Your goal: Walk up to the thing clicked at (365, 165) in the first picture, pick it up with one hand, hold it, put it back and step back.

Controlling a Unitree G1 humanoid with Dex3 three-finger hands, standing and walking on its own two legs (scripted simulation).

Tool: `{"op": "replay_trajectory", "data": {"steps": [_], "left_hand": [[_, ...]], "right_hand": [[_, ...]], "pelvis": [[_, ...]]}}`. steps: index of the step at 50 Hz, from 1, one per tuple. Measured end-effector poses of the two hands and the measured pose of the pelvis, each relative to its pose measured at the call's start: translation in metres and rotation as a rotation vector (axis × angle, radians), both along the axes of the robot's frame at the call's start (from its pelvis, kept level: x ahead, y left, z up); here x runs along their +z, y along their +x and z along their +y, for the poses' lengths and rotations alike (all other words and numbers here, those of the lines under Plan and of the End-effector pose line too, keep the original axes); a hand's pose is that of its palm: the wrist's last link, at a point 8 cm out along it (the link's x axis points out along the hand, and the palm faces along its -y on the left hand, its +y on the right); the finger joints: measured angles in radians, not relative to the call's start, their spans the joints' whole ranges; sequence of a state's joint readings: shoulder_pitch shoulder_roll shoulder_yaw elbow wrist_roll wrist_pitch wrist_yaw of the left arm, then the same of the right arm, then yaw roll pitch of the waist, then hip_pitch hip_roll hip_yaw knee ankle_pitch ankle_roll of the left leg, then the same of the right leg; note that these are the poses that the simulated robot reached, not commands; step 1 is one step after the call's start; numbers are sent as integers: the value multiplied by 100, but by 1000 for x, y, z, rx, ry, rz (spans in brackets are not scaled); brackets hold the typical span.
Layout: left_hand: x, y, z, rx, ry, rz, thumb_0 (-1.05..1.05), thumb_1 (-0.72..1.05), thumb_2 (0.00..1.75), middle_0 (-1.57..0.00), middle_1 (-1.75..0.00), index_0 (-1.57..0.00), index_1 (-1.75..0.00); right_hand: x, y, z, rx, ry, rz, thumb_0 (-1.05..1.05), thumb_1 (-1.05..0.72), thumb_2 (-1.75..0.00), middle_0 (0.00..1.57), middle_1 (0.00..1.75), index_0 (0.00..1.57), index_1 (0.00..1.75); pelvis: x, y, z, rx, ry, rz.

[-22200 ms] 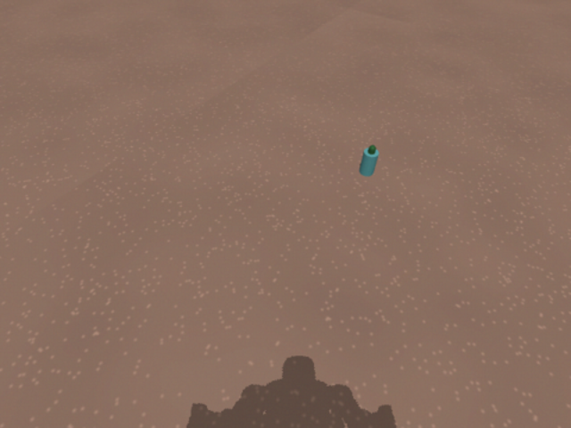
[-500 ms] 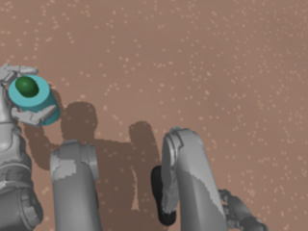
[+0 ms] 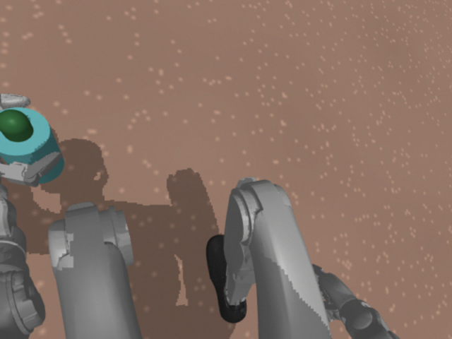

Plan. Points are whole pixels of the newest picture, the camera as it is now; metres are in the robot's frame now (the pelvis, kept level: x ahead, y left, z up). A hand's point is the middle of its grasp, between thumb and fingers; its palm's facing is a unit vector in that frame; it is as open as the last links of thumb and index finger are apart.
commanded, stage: lower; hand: left
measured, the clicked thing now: (27, 144) +0.43 +0.25 -0.13
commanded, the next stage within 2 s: loosen in 1.00 s
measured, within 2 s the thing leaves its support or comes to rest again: rests again in 1.60 s
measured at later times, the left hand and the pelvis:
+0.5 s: hand (35, 145) +0.45 +0.25 -0.17, palm faces +0.21 -0.98 +0.00, open 10.7 cm; pelvis -0.01 +0.01 -0.01, yaw -3 degrees
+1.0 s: hand (39, 148) +0.45 +0.25 -0.19, palm faces +0.23 -0.97 -0.01, open 10.7 cm; pelvis -0.01 +0.02 -0.01, yaw -5 degrees
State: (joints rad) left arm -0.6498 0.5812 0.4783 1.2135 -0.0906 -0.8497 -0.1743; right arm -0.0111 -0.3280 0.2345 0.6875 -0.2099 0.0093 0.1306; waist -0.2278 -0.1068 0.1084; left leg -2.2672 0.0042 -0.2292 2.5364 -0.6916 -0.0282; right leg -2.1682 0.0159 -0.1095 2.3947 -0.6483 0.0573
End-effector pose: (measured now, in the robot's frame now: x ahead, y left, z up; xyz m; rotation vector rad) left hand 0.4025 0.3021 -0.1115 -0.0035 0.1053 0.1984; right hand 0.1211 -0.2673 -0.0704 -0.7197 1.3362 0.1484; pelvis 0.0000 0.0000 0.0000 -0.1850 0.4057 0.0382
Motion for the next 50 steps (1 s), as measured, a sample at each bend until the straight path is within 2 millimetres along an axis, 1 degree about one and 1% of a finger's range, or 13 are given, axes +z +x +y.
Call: {"op": "replay_trajectory", "data": {"steps": [8,16,34,50], "left_hand": [[-27,4,-4,-5,-4,6,0,-47,111,-70,-99,-69,-98],[-43,9,-3,12,-5,-2,0,-47,111,-70,-99,-69,-98],[-67,10,-6,35,-8,-2,0,-47,111,-70,-98,-70,-98],[-79,11,-5,38,4,-7,0,-47,111,-70,-98,-69,-98]], "right_hand": [[5,-5,0,58,-44,34,0,-93,-91,20,30,20,30],[11,-9,1,111,-87,67,0,-93,-91,20,30,20,30],[21,-6,11,205,-138,89,0,-92,-90,20,30,20,30],[29,-5,22,249,-162,111,0,-92,-90,20,30,20,30]], "pelvis": [[-7,-2,1,-14,-18,-43],[-10,-4,4,-23,-43,-73],[-14,-8,11,-41,-87,-125],[-14,-9,17,-51,-121,-144]]}}
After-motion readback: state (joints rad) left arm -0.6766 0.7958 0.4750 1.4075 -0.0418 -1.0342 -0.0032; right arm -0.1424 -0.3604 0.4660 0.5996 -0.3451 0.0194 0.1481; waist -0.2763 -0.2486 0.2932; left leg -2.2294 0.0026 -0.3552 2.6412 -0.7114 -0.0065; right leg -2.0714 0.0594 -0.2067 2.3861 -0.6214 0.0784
